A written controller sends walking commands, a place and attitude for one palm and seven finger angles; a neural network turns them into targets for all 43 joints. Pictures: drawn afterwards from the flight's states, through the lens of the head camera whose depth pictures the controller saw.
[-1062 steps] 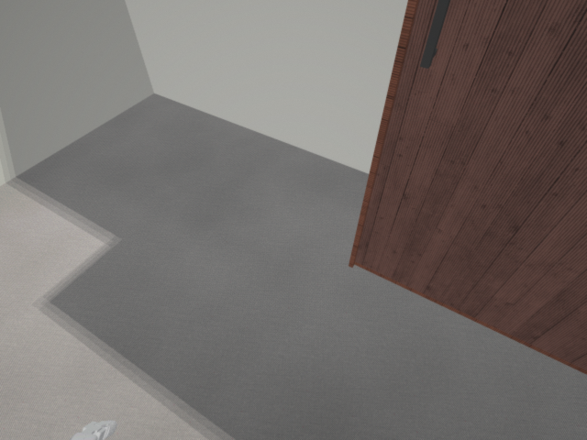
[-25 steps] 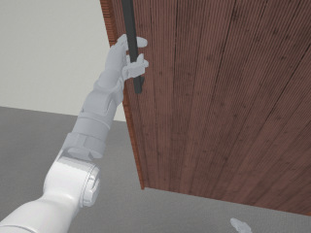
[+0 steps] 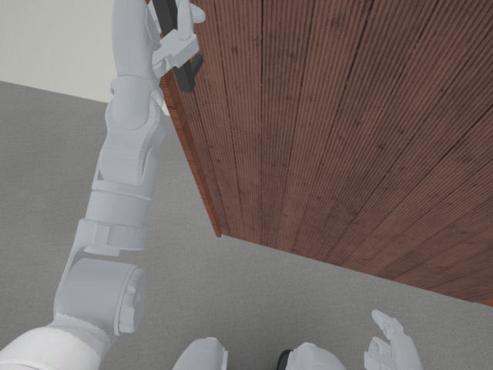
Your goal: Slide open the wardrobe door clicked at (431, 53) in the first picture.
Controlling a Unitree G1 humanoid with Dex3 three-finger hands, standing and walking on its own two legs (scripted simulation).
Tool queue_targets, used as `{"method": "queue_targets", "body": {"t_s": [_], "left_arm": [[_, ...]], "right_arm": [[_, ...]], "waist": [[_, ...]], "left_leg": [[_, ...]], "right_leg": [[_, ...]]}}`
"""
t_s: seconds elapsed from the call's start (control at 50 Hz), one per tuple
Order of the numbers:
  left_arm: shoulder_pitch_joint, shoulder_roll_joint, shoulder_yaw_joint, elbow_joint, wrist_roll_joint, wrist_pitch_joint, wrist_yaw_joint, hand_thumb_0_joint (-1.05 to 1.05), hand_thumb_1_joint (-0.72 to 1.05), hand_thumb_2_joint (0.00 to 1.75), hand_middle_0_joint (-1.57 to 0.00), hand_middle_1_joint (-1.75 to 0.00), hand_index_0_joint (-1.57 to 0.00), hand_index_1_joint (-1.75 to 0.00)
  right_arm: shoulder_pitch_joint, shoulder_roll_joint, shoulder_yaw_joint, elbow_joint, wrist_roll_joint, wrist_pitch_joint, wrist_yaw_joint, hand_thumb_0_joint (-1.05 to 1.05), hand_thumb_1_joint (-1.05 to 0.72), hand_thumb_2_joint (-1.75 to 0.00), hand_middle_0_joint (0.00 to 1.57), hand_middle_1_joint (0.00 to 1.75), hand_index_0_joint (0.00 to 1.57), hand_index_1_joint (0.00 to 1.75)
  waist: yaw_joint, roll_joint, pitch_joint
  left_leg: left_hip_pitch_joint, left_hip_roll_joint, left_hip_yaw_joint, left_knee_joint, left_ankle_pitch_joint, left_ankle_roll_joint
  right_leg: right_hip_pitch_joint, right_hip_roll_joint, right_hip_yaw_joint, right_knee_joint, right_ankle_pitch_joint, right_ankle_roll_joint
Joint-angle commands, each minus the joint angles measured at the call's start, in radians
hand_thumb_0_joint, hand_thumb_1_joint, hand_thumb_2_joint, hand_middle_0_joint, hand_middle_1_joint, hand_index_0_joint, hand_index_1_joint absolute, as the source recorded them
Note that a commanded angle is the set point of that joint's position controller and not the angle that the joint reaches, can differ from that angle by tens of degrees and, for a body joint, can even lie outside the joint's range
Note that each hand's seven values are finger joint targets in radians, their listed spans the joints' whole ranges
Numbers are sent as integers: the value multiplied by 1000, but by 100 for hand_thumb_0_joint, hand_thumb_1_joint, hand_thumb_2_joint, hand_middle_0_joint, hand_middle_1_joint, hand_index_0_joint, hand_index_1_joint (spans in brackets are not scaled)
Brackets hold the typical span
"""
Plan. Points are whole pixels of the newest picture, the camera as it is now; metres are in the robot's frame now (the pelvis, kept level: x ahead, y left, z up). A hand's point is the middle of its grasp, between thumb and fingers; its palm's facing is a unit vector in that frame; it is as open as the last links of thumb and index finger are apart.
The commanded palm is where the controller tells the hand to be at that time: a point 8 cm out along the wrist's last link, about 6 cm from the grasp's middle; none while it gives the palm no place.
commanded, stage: step sideways, sliding the door along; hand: left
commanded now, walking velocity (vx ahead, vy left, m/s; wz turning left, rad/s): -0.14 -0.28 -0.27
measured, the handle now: out of the picture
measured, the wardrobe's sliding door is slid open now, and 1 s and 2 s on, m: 0.01 0.26 0.43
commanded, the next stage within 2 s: stop walking and hold the door there in 1.64 s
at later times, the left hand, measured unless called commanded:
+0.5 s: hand (258, 46) +0.45 +0.04 +0.24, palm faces +0.19 -0.98 -0.07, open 6.2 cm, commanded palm +0.41 +0.02 +0.24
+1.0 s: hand (409, 71) +0.42 -0.12 +0.23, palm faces +0.07 -1.00 -0.04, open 6.2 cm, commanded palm +0.38 -0.14 +0.24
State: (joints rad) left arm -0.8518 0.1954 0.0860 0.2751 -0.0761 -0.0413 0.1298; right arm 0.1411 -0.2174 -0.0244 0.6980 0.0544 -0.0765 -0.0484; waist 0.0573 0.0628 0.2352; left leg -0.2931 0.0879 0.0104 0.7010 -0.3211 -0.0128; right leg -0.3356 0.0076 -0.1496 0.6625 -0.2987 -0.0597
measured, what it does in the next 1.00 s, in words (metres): steps to the right: right foot, then left foot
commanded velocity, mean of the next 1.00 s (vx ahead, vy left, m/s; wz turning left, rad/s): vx -0.23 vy -0.20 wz -0.25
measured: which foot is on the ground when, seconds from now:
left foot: down 0.00-0.26, up 0.28-0.38, down 0.40-0.74, up 0.76-0.92, down 0.94-1.00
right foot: down 0.00-0.02, up 0.04-0.22, down 0.24-0.42, up 0.44-0.70, down 0.72-0.94, up 0.96-1.00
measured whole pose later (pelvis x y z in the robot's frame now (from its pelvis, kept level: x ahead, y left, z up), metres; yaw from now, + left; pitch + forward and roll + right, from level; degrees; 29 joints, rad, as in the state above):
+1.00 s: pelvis +0.05 -0.23 +0.00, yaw -3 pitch +0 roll +0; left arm -0.42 0.13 0.04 -0.33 -0.04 -0.09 0.13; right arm 0.00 -0.23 -0.05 0.54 0.03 -0.11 0.04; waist 0.09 0.02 0.28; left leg -0.25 0.10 0.13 0.62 -0.33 -0.03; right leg -0.49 0.02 -0.05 0.85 -0.35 -0.02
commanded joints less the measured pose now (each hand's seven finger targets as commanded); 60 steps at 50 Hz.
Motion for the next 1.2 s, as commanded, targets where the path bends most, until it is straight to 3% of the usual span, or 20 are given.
{"method": "queue_targets", "body": {"t_s": [0.0,0.08,0.18,0.22,0.24,0.28,0.34,0.36,0.4,0.44,0.5,0.66,0.7,0.72,0.74,0.82,0.88,0.92,0.94,1.18], "left_arm": [[-581,-118,-278,-451,-3,-162,-119,0,90,90,-45,-140,-45,-140],[-559,-76,-234,-466,22,-165,-114,0,90,90,-45,-140,-45,-140],[-465,-31,-218,-519,19,-154,-118,0,90,90,-45,-140,-45,-140],[-424,13,-202,-554,38,-155,-115,0,90,90,-45,-140,-45,-140],[-377,34,-193,-526,45,-142,-106,0,90,90,-45,-140,-45,-140],[-306,47,-180,-664,30,-127,-104,0,90,90,-45,-140,-45,-140],[-312,-43,-262,-786,26,-144,-92,0,90,90,-45,-140,-45,-140],[-306,-61,-284,-788,25,-158,-91,0,90,90,-45,-140,-45,-140],[-271,-54,-261,-781,12,-176,-108,0,90,90,-45,-140,-45,-140],[-373,-56,-260,-855,35,-203,-105,0,90,90,-45,-140,-45,-140],[-252,-62,-255,-772,38,-175,-100,0,90,90,-45,-140,-45,-140],[-77,-7,-219,-834,37,-187,-104,0,90,90,-45,-140,-45,-140],[-35,33,-192,-857,45,-199,-102,0,90,90,-45,-140,-45,-140],[21,75,-167,-858,46,-191,-94,0,90,90,-45,-140,-45,-140],[136,85,-139,-843,41,-161,-86,0,90,90,-45,-140,-45,-140],[108,24,-186,-1057,49,-207,-68,0,90,90,-45,-140,-45,-140],[68,6,-241,-1073,57,-251,-69,0,90,90,-45,-140,-45,-140],[70,-60,-305,-1036,38,-250,-99,0,90,90,-45,-140,-45,-140],[70,-74,-311,-977,60,-243,-98,0,90,90,-45,-140,-45,-140],[19,-25,-220,-807,54,-200,-86,0,90,90,-45,-140,-45,-140]], "right_arm": [[-62,-104,-64,-194,-12,-55,38,0,-90,-90,20,30,20,30],[-55,-116,-67,-223,-8,-51,72,0,-90,-90,20,30,20,30],[-116,-106,-41,-265,2,-59,63,0,-90,-90,20,30,20,30],[-150,-82,-34,-270,19,-70,53,0,-90,-90,20,30,20,30],[-162,-64,-30,-256,7,-77,35,0,-90,-90,20,30,20,30],[-140,-48,-34,-234,8,-87,16,0,-90,-90,20,30,20,30],[-141,-49,-10,-210,-4,-118,18,0,-90,-90,20,30,20,30],[-128,-62,-18,-209,-5,-111,21,0,-90,-90,20,30,20,30],[-132,-103,-63,-268,-3,-97,65,0,-90,-90,20,30,20,30],[-113,-97,-48,-278,-14,-113,86,0,-90,-90,20,30,20,30],[-81,-107,-52,-277,-10,-111,97,0,-90,-90,20,30,20,30],[-150,-70,-3,-301,-7,-134,91,0,-90,-90,20,30,20,30],[-170,-51,4,-300,1,-129,82,0,-90,-90,20,30,20,30],[-168,-36,2,-304,7,-122,71,0,-90,-90,20,30,20,30],[-160,-47,-11,-288,1,-116,60,0,-90,-90,20,30,20,30],[-161,-17,17,-242,-15,-108,74,0,-90,-90,20,30,20,30],[-146,-37,-8,-252,-24,-73,75,0,-90,-90,20,30,20,30],[-161,-90,-49,-311,-17,-76,92,0,-90,-90,20,30,20,30],[-162,-108,-57,-339,-20,-72,101,0,-90,-90,20,30,20,30],[-145,-83,-32,-301,-18,-90,89,0,-90,-90,20,30,20,30]], "waist": [[-94,160,-725],[-121,109,-634],[-103,205,-569],[-85,-3,-563],[-103,-115,-519],[-59,-291,-574],[-111,-191,-639],[-124,-140,-680],[-50,71,-746],[-87,216,-677],[-98,166,-586],[-78,238,-484],[-68,19,-493],[-39,-222,-512],[-22,-321,-546],[-61,-272,-593],[-95,-192,-683],[-68,82,-698],[-46,139,-655],[-85,276,-489]], "left_leg": [[735,403,-235,-132,1344,190],[723,372,-137,-83,1074,171],[434,262,66,11,942,61],[192,113,137,223,491,-3],[10,1,129,258,-79,-47],[-90,-41,11,324,-337,-36],[57,2,43,-83,-87,-16],[299,89,31,-238,364,5],[656,402,-127,-130,1256,168],[687,389,-87,-98,1271,164],[709,343,1,-97,1194,117],[412,287,150,24,1017,45],[239,203,161,196,556,11],[33,33,153,356,-112,-50],[-90,-50,35,451,-416,-59],[-85,-39,-15,163,-320,-47],[261,56,42,-162,182,-28],[606,421,-186,-197,1078,153],[686,456,-138,-177,1231,177],[426,329,142,-133,897,48]], "right_leg": [[-242,-32,209,356,-190,62],[-317,-49,175,286,-126,54],[62,6,45,-19,137,76],[278,-124,156,-137,718,37],[311,-267,306,-154,1103,-12],[403,-317,414,-86,1303,-79],[379,-265,297,41,1236,-42],[205,-205,218,137,975,22],[-188,-68,189,355,-186,72],[-306,-57,187,428,-251,72],[-345,-43,116,343,-136,78],[42,3,21,-37,199,96],[192,-106,124,-110,650,68],[302,-262,359,-162,1225,-21],[344,-335,482,-157,1455,-74],[477,-295,360,-95,1362,-105],[290,-220,257,-1,1125,-38],[-154,-69,185,233,36,68],[-286,-43,201,374,-230,62],[0,5,30,8,16,95]]}}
